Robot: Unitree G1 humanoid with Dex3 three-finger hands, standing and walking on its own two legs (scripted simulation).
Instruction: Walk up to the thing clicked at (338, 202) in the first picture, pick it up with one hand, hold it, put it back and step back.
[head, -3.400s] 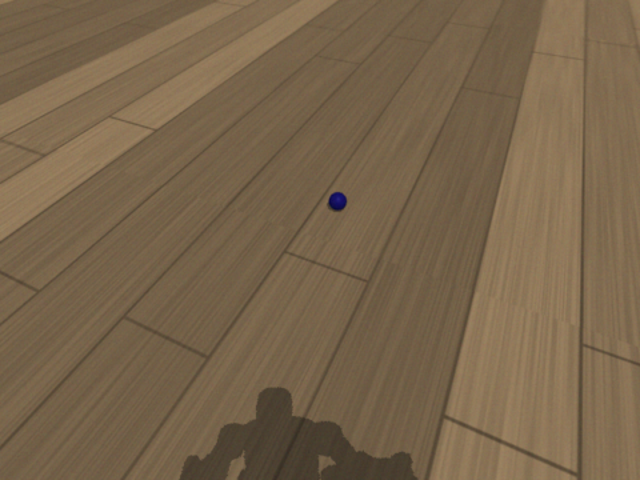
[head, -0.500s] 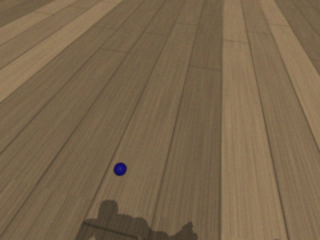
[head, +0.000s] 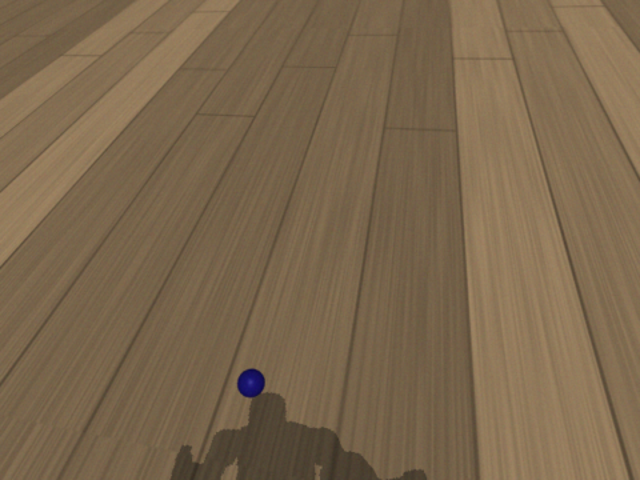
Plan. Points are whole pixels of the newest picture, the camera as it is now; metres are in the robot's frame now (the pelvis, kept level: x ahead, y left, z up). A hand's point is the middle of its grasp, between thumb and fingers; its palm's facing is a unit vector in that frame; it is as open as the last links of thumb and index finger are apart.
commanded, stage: walk up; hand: left
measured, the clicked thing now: (251, 383) +0.54 +0.28 -0.72
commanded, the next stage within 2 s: none
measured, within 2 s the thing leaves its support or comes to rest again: neither
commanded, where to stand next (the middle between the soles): +0.18 +0.04 m, yaw +1 degrees
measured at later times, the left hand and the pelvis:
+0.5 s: hand out of the picture +0.15 +0.31 -0.16, palm faces -0.04 -0.94 -0.33, open 7.3 cm; pelvis +0.10 +0.05 +0.00, yaw +0 degrees
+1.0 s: hand (144, 446) +0.22 +0.29 -0.14, palm faces -0.02 -0.93 -0.36, open 7.3 cm; pelvis +0.13 +0.03 +0.01, yaw +0 degrees
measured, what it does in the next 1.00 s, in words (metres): walks ahead: left foot, then right foot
